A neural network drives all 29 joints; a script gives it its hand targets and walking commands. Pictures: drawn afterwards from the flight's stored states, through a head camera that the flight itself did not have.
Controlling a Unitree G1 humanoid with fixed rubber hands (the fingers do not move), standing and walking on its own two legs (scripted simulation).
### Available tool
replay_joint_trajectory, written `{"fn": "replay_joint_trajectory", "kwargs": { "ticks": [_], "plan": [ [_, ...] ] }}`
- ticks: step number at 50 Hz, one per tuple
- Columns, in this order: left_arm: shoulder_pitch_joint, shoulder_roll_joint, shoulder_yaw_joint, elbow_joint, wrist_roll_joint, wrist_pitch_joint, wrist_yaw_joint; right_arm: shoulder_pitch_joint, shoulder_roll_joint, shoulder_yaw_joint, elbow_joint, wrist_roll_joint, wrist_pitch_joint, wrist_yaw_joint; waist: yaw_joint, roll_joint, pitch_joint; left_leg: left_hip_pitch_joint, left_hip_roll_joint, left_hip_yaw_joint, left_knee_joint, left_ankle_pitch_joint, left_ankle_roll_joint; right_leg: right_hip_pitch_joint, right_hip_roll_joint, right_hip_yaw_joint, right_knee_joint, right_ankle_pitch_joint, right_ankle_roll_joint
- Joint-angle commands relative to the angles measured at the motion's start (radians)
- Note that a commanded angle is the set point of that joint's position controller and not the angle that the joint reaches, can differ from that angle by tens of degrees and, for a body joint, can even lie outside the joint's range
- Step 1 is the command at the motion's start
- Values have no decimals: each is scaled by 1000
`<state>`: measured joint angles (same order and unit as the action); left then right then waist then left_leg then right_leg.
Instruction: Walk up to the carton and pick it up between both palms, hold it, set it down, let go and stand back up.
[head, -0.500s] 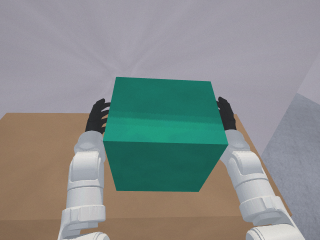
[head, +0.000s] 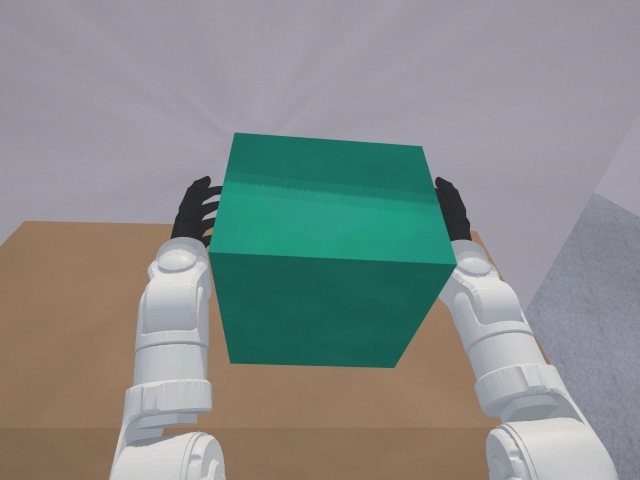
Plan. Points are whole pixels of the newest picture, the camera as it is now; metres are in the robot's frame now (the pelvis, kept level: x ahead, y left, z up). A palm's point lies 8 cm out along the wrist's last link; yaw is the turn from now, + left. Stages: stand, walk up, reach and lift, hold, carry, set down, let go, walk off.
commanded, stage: hold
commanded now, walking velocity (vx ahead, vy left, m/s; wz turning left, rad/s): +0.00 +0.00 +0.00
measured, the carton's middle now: (321, 260) +0.38 +0.02 +0.14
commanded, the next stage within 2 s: none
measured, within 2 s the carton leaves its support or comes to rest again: neither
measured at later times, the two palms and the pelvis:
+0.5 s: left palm (195, 244) +0.35 +0.16 +0.18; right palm (461, 241) +0.37 -0.15 +0.19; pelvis +0.00 -0.01 +0.00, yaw +0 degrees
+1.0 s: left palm (195, 244) +0.36 +0.17 +0.18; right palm (459, 242) +0.37 -0.15 +0.18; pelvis +0.00 +0.00 +0.00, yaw +0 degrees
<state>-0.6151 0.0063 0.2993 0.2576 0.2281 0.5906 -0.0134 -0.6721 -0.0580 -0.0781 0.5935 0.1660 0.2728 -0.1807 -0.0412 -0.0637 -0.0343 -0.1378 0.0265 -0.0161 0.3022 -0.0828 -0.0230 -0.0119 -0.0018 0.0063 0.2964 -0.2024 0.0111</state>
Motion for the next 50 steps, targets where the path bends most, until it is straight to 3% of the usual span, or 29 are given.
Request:
{"fn": "replay_joint_trajectory", "kwargs": {
  "ticks": [1, 5, 6, 7, 8, 10, 14, 15, 17, 18, 19, 20, 22, 23, 24, 25, 26, 28, 30, 32, 34, 37, 39, 40, 42, 44, 46, 48, 50],
  "plan": [
    [-639, -617, -487, -164, -128, -45, -120, -770, 553, 390, -300, 72, -67, 121, -24, 98, -438, 352, -43, 39, 28, 179, -10, -89, 67, -71, -59, 151, 32],
    [-620, -627, -521, -214, -150, -25, -119, -731, 549, 404, -335, 98, -54, 113, -44, 128, -423, 374, -41, 35, 43, 258, -22, -83, 75, -74, -63, 202, 29],
    [-618, -620, -530, -229, -157, -22, -112, -740, 538, 422, -344, 119, -53, 111, -25, 126, -412, 369, -42, 34, 47, 295, -29, -78, 79, -70, -61, 223, 27],
    [-598, -626, -556, -272, -165, -27, -113, -730, 553, 437, -408, 121, -58, 103, -49, 103, -454, 400, -47, 30, 66, 329, -28, -53, 82, -82, -49, 278, 40],
    [-602, -612, -546, -268, -159, -26, -110, -754, 563, 463, -428, 143, -49, 100, -19, 119, -465, 399, -50, 29, 76, 346, -27, -52, 87, -81, -45, 295, 43],
    [-625, -584, -522, -216, -142, -18, -115, -721, 543, 447, -340, 126, -22, 99, -14, 98, -348, 341, -52, 30, 49, 251, -21, -75, 70, -60, -60, 219, 40],
    [-590, -613, -546, -260, -150, -11, -117, -751, 579, 466, -440, 139, -27, 98, -23, 102, -378, 337, -53, 30, 47, 228, -20, -58, 64, -65, -62, 224, 37],
    [-616, -620, -585, -360, -172, -20, -112, -752, 596, 500, -502, 154, -33, 93, -24, 107, -476, 377, -50, 27, 66, 276, -19, -26, 72, -65, -45, 292, 40],
    [-641, -577, -541, -302, -153, -18, -109, -746, 578, 487, -462, 148, -5, 92, -9, 88, -407, 345, -52, 25, 57, 207, -12, -70, 62, -72, -48, 227, 51],
    [-641, -611, -561, -310, -162, -18, -108, -798, 589, 501, -516, 148, -17, 91, 2, 88, -454, 344, -54, 22, 66, 219, -7, -55, 72, -63, -43, 243, 48],
    [-670, -587, -565, -315, -171, -22, -104, -791, 586, 483, -477, 150, -10, 93, -8, 84, -420, 329, -45, 27, 68, 179, -13, -86, 70, -70, -39, 211, 46],
    [-666, -566, -530, -256, -150, -17, -104, -799, 584, 484, -440, 143, 0, 97, 29, 58, -378, 299, -46, 30, 44, 115, 3, -100, 61, -62, -52, 144, 47],
    [-675, -563, -512, -206, -145, -8, -116, -817, 591, 446, -390, 115, 9, 98, 2, 48, -321, 260, -56, 41, 13, 31, 15, -120, 57, -59, -76, 86, 55],
    [-665, -579, -523, -245, -147, -13, -121, -754, 614, 461, -386, 110, 4, 98, -22, 47, -370, 280, -59, 42, 20, 76, 16, -72, 47, -53, -61, 173, 56],
    [-637, -554, -493, -216, -140, -9, -134, -763, 617, 476, -414, 123, 11, 94, 8, 14, -368, 273, -67, 42, 12, 94, 27, -45, 41, -41, -61, 224, 66],
    [-644, -558, -497, -264, -143, -15, -139, -758, 618, 472, -411, 119, 12, 91, -17, 37, -422, 307, -70, 49, 18, 130, 15, -41, 56, -56, -52, 270, 67],
    [-646, -552, -479, -206, -134, -4, -143, -788, 612, 471, -413, 122, 14, 82, 1, 17, -378, 282, -77, 49, 24, 111, 21, -30, 41, -40, -49, 290, 70],
    [-610, -527, -437, -173, -106, -1, -164, -764, 603, 479, -410, 124, 13, 69, -9, 20, -372, 282, -82, 51, 28, 134, 22, 2, 38, -35, -43, 373, 80],
    [-626, -540, -441, -185, -114, -4, -177, -769, 598, 460, -410, 113, 11, 66, -13, 7, -358, 291, -78, 49, 28, 145, 24, -24, 43, -50, -50, 339, 82],
    [-661, -543, -440, -178, -101, 4, -180, -750, 587, 421, -328, 104, 22, 66, -38, 47, -311, 282, -73, 51, 17, 113, 12, -56, 41, -54, -64, 244, 72],
    [-704, -567, -491, -276, -134, -14, -173, -752, 606, 435, -371, 116, 1, 75, -34, 100, -407, 319, -70, 51, 30, 180, -2, -59, 52, -63, -53, 260, 66],
    [-633, -600, -514, -244, -145, -9, -156, -742, 566, 439, -391, 118, -6, 81, -49, 101, -410, 339, -55, 29, 49, 239, -15, -51, 67, -72, -53, 273, 50],
    [-621, -586, -485, -181, -116, 5, -148, -742, 541, 404, -329, 111, 2, 87, -29, 110, -303, 319, -48, 39, 18, 171, -10, -78, 63, -72, -78, 142, 40],
    [-642, -619, -522, -263, -129, -3, -143, -790, 565, 424, -407, 118, -21, 93, -20, 119, -403, 337, -45, 42, 28, 183, -14, -58, 67, -72, -66, 146, 38],
    [-657, -620, -535, -242, -141, 1, -132, -810, 545, 419, -402, 120, -27, 102, -37, 120, -361, 324, -41, 37, 22, 146, -19, -95, 72, -91, -63, 91, 35],
    [-672, -625, -538, -250, -148, -2, -121, -773, 547, 418, -381, 107, -26, 110, -44, 112, -386, 319, -42, 29, 24, 150, -17, -95, 64, -83, -67, 94, 28],
    [-670, -644, -560, -251, -160, -5, -108, -846, 542, 424, -453, 124, -34, 116, -20, 120, -456, 356, -30, 16, 45, 208, -15, -105, 77, -79, -61, 123, 25],
    [-660, -628, -565, -272, -169, -9, -104, -798, 551, 445, -432, 134, -31, 111, -33, 108, -467, 373, -36, 19, 57, 254, -22, -90, 78, -79, -51, 187, 31],
    [-689, -615, -543, -275, -155, -14, -98, -819, 567, 453, -409, 132, -26, 119, 0, 84, -445, 339, -33, 24, 55, 210, -11, -88, 75, -73, -47, 160, 33]
  ]
}}
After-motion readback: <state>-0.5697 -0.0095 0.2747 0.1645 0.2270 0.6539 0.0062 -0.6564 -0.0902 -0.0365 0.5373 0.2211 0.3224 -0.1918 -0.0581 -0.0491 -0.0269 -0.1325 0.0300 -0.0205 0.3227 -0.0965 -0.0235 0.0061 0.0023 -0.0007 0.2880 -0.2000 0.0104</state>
